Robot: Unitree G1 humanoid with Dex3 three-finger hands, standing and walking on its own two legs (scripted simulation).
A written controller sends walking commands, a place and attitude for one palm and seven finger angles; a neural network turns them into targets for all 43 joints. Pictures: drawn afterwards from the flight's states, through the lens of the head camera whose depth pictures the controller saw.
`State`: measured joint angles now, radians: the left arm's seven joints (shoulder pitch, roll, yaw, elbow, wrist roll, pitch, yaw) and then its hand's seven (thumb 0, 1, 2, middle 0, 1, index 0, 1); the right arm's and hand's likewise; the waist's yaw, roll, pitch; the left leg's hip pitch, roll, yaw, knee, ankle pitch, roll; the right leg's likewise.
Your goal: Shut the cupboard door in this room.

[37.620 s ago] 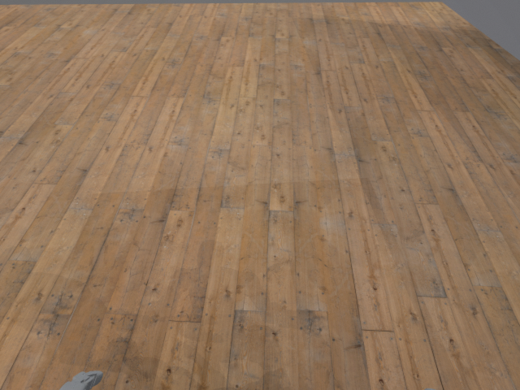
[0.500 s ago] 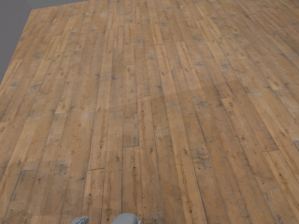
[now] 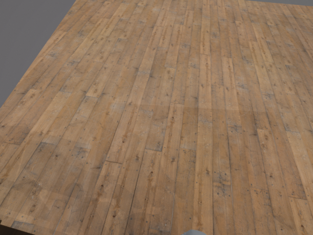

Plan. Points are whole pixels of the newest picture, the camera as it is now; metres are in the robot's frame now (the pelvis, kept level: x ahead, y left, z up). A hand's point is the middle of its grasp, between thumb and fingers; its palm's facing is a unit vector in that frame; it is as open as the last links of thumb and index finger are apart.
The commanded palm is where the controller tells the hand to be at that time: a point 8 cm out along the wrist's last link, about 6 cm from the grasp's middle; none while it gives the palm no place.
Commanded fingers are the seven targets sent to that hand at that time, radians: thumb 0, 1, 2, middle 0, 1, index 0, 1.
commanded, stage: turn or walk to find it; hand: left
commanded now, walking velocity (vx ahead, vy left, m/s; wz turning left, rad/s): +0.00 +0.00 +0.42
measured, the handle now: out of the picture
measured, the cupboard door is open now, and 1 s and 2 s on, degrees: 78 78 78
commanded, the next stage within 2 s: stand and wait in 2.00 s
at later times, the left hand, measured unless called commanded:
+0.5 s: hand out of the picture +0.04 +0.14 -0.15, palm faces +0.23 -0.94 -0.27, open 7.4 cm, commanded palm none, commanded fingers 0.00 0.90 0.90 -0.20 -0.30 -0.20 -0.30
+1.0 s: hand out of the picture -0.07 +0.18 -0.17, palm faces +0.47 -0.85 -0.25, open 7.4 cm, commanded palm none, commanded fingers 0.00 0.90 0.90 -0.20 -0.30 -0.20 -0.30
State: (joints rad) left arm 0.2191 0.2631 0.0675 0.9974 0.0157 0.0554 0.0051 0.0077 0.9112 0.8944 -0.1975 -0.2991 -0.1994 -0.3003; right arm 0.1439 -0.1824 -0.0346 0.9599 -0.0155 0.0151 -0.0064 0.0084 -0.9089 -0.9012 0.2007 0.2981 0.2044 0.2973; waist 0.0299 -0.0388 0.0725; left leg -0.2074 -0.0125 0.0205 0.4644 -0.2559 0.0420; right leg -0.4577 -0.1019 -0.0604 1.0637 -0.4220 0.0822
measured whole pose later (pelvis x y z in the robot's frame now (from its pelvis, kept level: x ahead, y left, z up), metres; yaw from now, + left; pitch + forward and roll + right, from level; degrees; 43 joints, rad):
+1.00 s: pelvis -0.02 -0.03 +0.00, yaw +25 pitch -1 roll +0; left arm 0.21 0.25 0.06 0.98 0.01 0.05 0.00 0.01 0.91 0.89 -0.20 -0.30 -0.20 -0.30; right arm 0.12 -0.19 -0.04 0.95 -0.02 0.02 0.00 0.01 -0.91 -0.90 0.20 0.30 0.21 0.30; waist 0.03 -0.02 0.08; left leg -0.21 -0.01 -0.01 0.47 -0.25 0.02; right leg -0.43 -0.10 -0.05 0.97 -0.45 0.08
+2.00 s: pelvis -0.01 -0.09 -0.01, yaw +51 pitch +0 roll +1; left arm 0.17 0.21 0.04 0.94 0.01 0.01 0.01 0.00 0.91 0.89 -0.20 -0.30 -0.20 -0.30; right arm 0.18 -0.20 -0.06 0.96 -0.02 0.04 0.00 0.01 -0.91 -0.90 0.20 0.30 0.21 0.30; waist -0.01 0.03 0.07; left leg -0.28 -0.02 -0.08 0.57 -0.28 -0.02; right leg -0.28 -0.05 -0.09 0.58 -0.30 0.04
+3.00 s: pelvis -0.01 -0.09 -0.01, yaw +62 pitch +0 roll +0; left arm 0.19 0.18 0.03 1.06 0.01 0.02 0.02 0.01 0.91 0.89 -0.20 -0.30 -0.20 -0.30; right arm 0.26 -0.15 -0.03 1.11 -0.01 0.02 -0.02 0.01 -0.91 -0.90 0.20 0.30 0.20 0.30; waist 0.00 -0.01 0.06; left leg -0.21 -0.02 -0.05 0.53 -0.32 -0.01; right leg -0.24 -0.08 -0.14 0.56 -0.31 0.02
